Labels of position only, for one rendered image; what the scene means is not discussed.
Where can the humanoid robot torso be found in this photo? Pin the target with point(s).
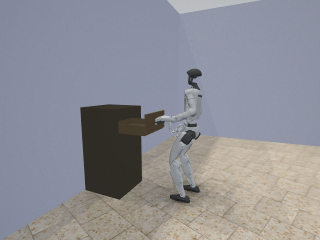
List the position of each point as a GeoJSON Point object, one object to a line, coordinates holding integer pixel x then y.
{"type": "Point", "coordinates": [192, 124]}

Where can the right robot hand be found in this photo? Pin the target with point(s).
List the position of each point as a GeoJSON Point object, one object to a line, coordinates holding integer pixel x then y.
{"type": "Point", "coordinates": [180, 128]}

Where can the drawer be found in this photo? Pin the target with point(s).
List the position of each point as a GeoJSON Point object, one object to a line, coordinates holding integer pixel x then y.
{"type": "Point", "coordinates": [141, 126]}

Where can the left robot hand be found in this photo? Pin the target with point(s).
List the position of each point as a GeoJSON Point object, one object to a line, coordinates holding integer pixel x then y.
{"type": "Point", "coordinates": [164, 118]}

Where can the robot left thigh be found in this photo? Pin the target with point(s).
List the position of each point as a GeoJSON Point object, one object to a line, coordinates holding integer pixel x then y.
{"type": "Point", "coordinates": [178, 146]}

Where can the handle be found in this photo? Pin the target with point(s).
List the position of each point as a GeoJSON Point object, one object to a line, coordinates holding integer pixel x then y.
{"type": "Point", "coordinates": [159, 122]}

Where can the right robot forearm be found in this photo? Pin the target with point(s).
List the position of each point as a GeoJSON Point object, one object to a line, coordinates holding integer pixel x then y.
{"type": "Point", "coordinates": [185, 124]}

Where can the cabinet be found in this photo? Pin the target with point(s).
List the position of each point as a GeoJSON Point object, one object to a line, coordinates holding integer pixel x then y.
{"type": "Point", "coordinates": [112, 160]}

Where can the left robot upper arm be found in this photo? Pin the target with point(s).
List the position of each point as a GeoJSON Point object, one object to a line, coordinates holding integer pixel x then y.
{"type": "Point", "coordinates": [189, 93]}

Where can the left robot forearm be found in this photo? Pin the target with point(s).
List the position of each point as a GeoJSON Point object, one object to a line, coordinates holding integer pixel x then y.
{"type": "Point", "coordinates": [183, 116]}

